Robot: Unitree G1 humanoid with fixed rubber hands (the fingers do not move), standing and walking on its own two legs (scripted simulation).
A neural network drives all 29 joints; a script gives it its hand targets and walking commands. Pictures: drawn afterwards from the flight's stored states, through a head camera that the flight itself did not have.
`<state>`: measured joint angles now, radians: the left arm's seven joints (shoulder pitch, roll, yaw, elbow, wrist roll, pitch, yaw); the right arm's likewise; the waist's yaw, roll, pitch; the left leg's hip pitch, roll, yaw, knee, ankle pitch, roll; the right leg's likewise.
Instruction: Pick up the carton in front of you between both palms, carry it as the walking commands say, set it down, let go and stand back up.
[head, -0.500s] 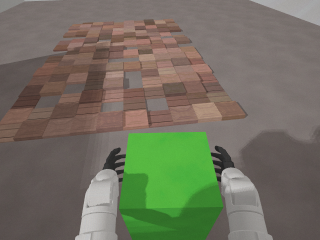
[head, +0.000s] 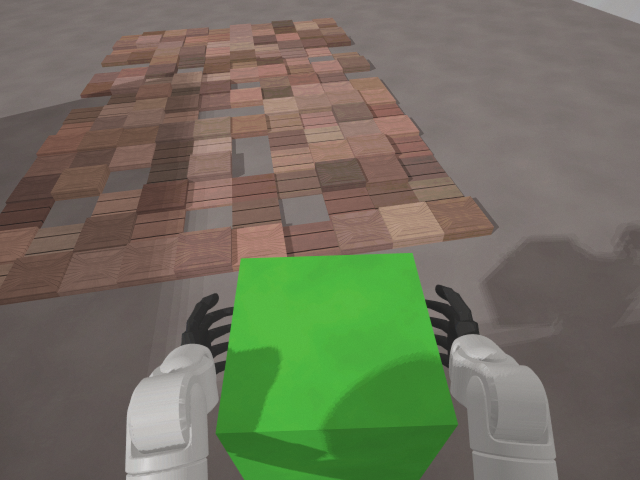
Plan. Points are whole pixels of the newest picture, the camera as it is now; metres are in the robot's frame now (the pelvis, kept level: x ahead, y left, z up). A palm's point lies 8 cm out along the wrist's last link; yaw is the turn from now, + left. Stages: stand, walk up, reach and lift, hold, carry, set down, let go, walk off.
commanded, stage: carry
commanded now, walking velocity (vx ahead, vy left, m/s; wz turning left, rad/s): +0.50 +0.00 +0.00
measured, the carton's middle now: (330, 379) +0.27 +0.01 +0.01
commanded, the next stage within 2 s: none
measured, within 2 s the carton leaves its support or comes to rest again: neither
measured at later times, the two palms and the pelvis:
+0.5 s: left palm (245, 196) +0.55 +0.15 +0.09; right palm (422, 186) +0.58 -0.15 +0.09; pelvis +0.29 -0.02 +0.00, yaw +3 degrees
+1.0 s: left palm (259, 105) +0.90 +0.17 +0.10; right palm (389, 97) +0.90 -0.13 +0.10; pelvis +0.63 +0.01 +0.01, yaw +0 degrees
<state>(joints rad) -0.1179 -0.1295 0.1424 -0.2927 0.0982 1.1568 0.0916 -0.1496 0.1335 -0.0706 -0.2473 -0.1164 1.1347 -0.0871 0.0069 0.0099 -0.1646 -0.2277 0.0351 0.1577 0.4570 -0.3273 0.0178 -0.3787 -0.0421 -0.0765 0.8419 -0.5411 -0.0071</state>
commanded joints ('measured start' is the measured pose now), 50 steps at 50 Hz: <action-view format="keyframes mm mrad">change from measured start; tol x32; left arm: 1 -531 -878 -762 -119 -427 25 -278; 50 -541 -808 -786 -196 -392 37 -224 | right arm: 1 -463 917 678 -178 384 38 224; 50 -453 775 672 -206 423 62 258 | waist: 1 -40 76 -120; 10 33 -297 -177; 50 -32 132 3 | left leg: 1 466 330 -383 -192 338 161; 6 114 182 -63 -89 233 51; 12 -560 80 -139 759 -151 12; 29 150 -87 156 -18 262 28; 31 555 361 -552 -123 -61 204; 50 333 189 -16 -251 564 109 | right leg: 1 -408 -31 -7 -79 40 -8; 7 336 72 -199 -394 377 -12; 10 619 -398 625 -633 217 -231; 28 457 -164 -142 -397 1112 -47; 33 -281 -12 78 513 107 -12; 50 -249 -15 -130 -270 525 -18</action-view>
